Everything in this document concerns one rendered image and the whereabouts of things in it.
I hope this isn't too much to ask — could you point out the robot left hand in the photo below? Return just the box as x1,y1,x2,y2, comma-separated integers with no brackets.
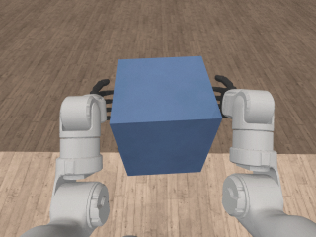
90,79,114,120

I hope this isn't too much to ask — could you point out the right robot forearm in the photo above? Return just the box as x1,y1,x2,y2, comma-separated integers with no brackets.
221,89,284,205

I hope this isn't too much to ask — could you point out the left robot forearm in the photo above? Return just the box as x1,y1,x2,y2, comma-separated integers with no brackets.
49,94,107,218

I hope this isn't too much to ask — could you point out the robot right hand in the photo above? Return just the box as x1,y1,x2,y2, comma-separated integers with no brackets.
212,75,237,119

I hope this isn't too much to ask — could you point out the robot right upper arm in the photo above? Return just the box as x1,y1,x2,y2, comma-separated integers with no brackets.
222,173,316,237

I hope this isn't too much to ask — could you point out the carton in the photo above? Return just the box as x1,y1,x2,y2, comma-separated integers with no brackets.
109,56,223,176

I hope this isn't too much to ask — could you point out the robot left upper arm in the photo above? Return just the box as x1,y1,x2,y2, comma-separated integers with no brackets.
20,181,110,237

